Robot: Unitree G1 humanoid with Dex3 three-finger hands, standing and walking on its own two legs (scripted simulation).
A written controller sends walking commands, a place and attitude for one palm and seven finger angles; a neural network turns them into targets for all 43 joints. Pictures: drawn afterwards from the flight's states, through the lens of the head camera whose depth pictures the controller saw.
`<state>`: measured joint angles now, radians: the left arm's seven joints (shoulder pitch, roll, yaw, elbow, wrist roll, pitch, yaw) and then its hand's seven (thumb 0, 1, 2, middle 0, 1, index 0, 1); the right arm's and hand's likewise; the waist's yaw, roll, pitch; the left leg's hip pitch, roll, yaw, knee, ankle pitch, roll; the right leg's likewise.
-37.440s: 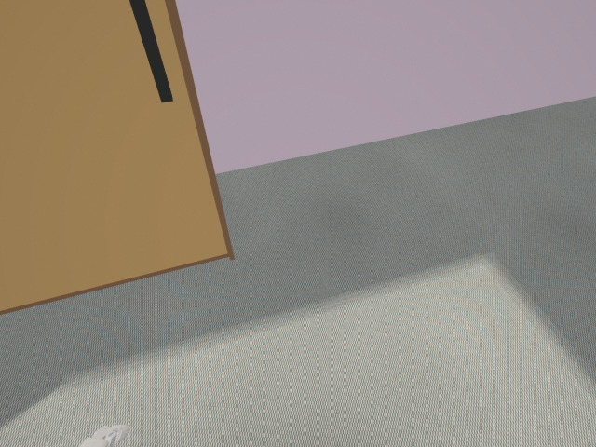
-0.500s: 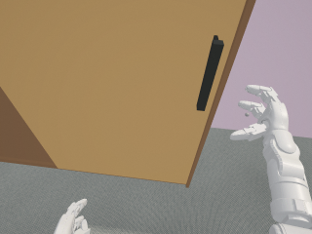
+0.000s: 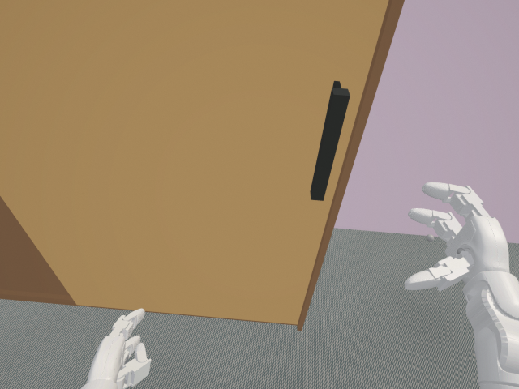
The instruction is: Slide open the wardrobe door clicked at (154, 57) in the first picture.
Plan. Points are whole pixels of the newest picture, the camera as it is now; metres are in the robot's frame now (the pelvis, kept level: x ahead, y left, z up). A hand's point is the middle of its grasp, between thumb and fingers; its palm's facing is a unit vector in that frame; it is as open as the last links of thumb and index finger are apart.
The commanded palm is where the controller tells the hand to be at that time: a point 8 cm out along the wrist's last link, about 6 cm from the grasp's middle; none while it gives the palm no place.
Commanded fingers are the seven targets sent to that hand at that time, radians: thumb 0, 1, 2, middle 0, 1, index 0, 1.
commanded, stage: draw the hand back to the body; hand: right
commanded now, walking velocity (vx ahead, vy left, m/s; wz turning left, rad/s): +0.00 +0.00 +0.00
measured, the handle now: (326, 144) +0.54 -0.11 +0.14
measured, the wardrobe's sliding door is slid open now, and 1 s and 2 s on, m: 0.00 0.00 0.00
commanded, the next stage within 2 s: step back with the hand held close in 1.16 s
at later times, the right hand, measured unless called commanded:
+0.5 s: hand (483, 276) +0.23 -0.26 +0.16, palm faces +0.38 +0.88 -0.28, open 11.6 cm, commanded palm +0.18 -0.29 +0.17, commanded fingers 0.00 -0.43 -0.67 0.22 0.58 0.22 0.58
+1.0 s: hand out of the picture +0.18 -0.28 +0.17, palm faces +0.47 +0.81 -0.35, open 7.6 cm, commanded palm +0.14 -0.31 +0.18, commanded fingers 0.00 -0.90 -0.90 0.20 0.30 0.20 0.30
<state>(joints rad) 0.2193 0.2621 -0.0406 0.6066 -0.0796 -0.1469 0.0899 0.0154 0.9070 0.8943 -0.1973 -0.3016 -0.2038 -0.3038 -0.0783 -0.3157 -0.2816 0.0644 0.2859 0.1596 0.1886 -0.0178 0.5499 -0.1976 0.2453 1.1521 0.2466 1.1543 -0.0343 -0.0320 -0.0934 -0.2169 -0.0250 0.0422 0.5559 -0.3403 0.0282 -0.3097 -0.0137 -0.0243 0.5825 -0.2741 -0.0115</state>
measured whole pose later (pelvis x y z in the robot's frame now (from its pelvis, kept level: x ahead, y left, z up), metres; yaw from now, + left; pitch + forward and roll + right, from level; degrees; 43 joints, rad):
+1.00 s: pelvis +0.00 -0.01 +0.01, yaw +0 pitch -4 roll +0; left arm 0.18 0.23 -0.03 0.64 0.00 -0.14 0.09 0.01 0.91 0.89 -0.20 -0.30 -0.21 -0.30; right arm 0.44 -0.33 -0.35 -0.36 0.09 -0.06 -0.08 0.01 -0.84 -0.87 0.20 0.33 0.21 0.33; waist -0.09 -0.05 -0.02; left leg -0.06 -0.01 0.04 0.40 -0.27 0.01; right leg -0.16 0.00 -0.03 0.43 -0.21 -0.02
